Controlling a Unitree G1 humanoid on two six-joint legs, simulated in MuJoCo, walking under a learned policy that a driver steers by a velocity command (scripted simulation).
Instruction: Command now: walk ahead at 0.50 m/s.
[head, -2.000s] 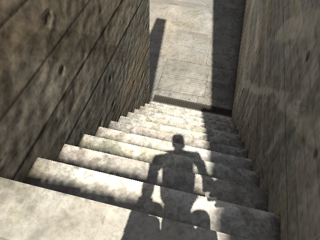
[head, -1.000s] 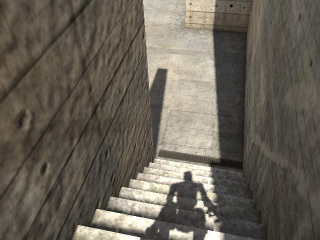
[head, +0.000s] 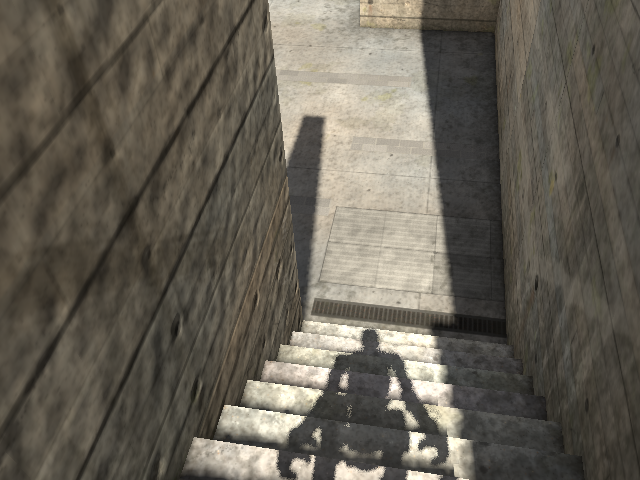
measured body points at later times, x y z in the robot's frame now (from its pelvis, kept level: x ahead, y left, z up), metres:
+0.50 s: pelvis +0.25 +0.02 -0.20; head +0.23 +0.04 +0.25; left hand +0.19 +0.26 -0.36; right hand +0.32 -0.23 -0.33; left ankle +0.27 +0.10 -0.93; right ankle +0.13 -0.10 -0.66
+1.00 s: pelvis +0.48 -0.02 -0.42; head +0.48 -0.03 +0.03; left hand +0.49 +0.23 -0.56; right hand +0.49 -0.27 -0.57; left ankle +0.43 +0.12 -0.87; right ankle +0.47 -0.08 -1.13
